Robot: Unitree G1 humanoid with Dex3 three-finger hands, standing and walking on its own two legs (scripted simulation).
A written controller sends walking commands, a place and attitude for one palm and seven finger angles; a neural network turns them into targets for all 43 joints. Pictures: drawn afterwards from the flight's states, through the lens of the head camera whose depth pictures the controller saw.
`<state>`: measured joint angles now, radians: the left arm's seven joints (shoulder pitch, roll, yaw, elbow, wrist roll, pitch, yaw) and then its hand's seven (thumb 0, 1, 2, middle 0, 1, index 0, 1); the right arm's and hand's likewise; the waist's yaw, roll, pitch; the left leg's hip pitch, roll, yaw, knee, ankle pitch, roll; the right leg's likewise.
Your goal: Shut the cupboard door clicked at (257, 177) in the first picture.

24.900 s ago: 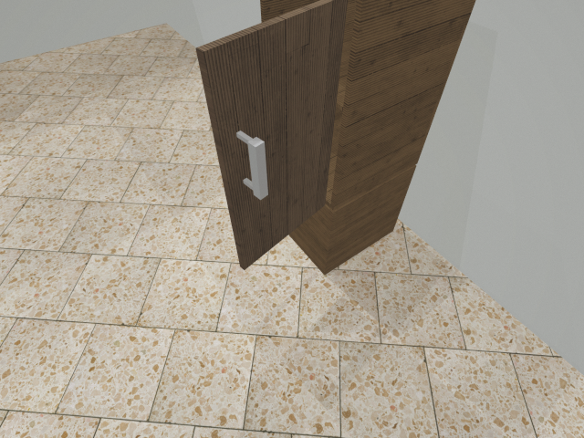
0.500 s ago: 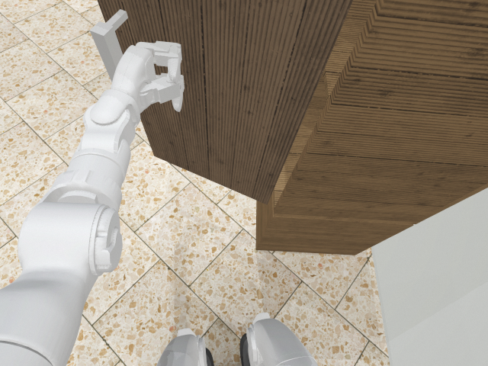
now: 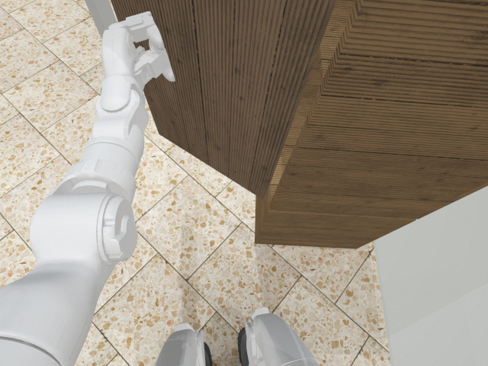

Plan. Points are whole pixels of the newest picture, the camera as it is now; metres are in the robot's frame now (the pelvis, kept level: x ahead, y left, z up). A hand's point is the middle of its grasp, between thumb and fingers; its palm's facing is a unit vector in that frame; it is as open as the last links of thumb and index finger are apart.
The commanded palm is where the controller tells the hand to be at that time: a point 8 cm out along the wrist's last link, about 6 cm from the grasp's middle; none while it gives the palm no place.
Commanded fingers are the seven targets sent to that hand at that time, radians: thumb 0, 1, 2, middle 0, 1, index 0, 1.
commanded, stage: pull the fist back off the door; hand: left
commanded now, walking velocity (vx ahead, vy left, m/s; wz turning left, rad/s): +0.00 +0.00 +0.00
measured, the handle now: (120, 28) +0.63 +0.11 +0.10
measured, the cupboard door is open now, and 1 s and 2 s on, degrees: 59 59 59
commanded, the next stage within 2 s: draw the hand back to the body in 0.72 s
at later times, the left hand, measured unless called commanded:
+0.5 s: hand (171, 97) +0.50 +0.04 +0.10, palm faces +0.00 -1.00 -0.06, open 3.1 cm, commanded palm +0.46 +0.08 +0.10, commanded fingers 0.00 0.90 0.90 -1.30 -1.50 -1.30 -1.50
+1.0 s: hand (150, 114) +0.44 +0.06 +0.13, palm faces +0.01 -1.00 -0.02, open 3.1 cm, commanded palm +0.40 +0.12 +0.13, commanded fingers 0.00 0.90 0.90 -1.30 -1.50 -1.30 -1.50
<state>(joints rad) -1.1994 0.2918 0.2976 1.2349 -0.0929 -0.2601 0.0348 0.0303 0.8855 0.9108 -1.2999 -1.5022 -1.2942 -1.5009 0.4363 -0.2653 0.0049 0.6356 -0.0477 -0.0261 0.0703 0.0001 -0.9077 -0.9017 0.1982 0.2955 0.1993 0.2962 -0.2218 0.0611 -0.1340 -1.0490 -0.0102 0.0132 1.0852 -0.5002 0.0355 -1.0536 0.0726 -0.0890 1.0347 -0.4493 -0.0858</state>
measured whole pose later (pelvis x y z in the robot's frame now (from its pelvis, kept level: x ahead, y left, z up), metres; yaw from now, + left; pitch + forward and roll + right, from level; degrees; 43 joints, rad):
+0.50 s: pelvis +0.00 -0.01 +0.02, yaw +0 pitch +20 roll +0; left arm -0.90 0.16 0.18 1.15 -0.01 -0.43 0.15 0.02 0.90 0.90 -1.30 -1.50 -1.30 -1.50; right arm 0.43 -0.27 -0.02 0.63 -0.02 0.04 0.11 0.00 -0.91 -0.90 0.20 0.30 0.20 0.30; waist -0.16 0.04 -0.14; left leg -0.84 -0.01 0.03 0.94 -0.45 0.03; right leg -0.86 0.08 -0.06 0.93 -0.42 -0.09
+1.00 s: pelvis +0.00 +0.01 +0.03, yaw -1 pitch +16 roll +0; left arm -0.63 0.08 0.10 0.83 -0.04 -0.45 0.16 0.02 0.90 0.90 -1.30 -1.50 -1.30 -1.50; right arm 0.37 -0.23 -0.01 0.61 -0.02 0.04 0.08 0.00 -0.91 -0.90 0.20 0.30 0.20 0.30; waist -0.10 0.04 -0.14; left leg -0.72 -0.03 0.07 0.90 -0.45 0.05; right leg -0.76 0.07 -0.02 0.89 -0.41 -0.06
